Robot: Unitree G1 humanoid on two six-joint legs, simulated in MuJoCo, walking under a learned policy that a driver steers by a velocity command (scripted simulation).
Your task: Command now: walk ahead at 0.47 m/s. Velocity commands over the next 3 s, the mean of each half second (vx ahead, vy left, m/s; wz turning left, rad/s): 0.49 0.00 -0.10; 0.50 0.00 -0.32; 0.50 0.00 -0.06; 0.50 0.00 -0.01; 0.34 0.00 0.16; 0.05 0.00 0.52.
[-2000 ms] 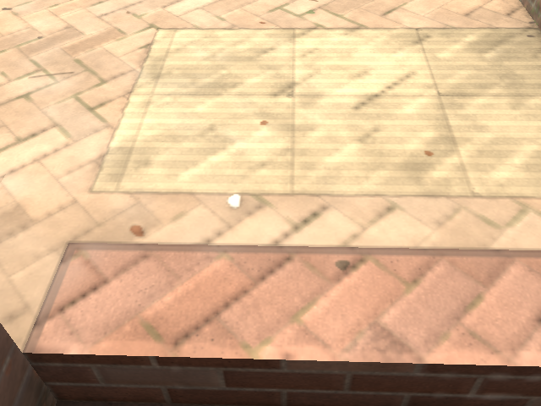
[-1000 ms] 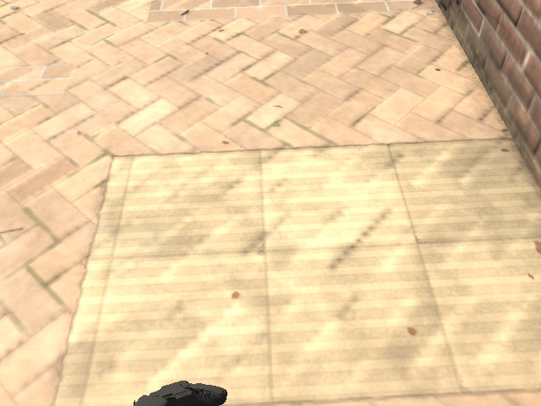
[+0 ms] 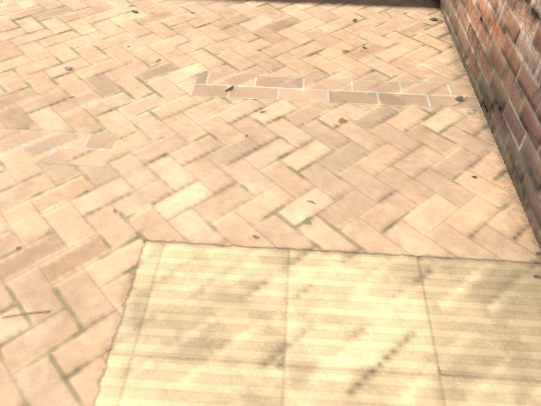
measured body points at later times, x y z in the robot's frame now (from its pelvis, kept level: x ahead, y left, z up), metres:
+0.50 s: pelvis +0.20 +0.08 +0.03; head +0.20 +0.08 +0.48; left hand +0.36 +0.30 -0.10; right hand +0.14 -0.12 -0.12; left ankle +0.16 +0.16 -0.72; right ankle +0.30 -0.09 -0.61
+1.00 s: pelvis +0.46 -0.03 +0.02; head +0.47 -0.03 +0.47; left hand +0.58 +0.20 -0.12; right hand +0.49 -0.31 -0.10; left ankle +0.46 +0.13 -0.60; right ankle +0.47 -0.10 -0.72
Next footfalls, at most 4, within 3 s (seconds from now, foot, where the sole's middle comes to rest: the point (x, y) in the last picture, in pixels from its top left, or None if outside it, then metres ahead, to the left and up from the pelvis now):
0.18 left None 0.20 0.17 -0.75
0.82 right None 0.51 -0.11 -0.75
1.36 left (279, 311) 0.86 0.03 -0.75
1.88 right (380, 262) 1.05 -0.28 -0.75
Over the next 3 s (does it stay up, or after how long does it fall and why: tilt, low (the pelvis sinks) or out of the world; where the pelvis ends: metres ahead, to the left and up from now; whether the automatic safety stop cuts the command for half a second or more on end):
stays up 1.24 -0.23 0.02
